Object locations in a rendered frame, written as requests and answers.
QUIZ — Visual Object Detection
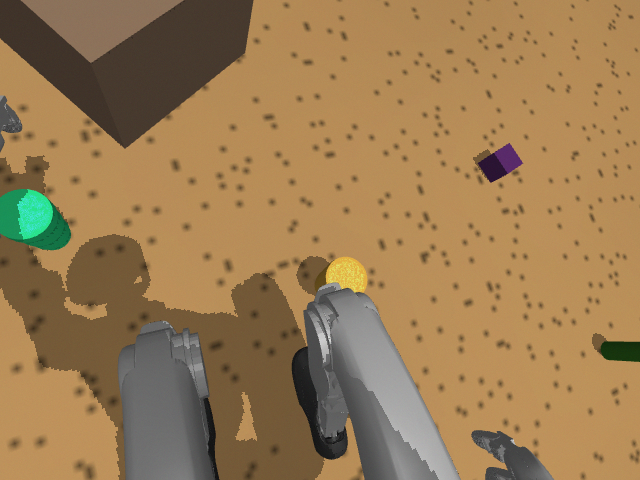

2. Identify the left robot hand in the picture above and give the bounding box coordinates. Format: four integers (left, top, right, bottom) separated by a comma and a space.
0, 95, 22, 238

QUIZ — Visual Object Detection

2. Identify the right robot hand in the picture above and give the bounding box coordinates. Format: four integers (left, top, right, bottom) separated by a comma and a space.
471, 430, 554, 480

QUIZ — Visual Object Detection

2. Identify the right robot foot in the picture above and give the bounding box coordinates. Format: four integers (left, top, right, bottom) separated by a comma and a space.
292, 347, 348, 460

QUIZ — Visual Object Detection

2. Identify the left robot foot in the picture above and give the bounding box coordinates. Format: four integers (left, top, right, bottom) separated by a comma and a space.
203, 398, 219, 480

